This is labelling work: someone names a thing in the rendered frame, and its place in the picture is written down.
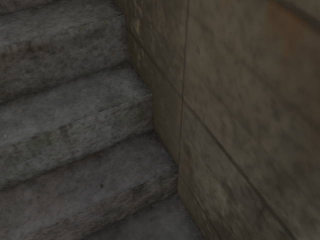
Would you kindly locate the stairs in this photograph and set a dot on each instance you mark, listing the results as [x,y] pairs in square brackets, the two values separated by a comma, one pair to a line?
[78,149]

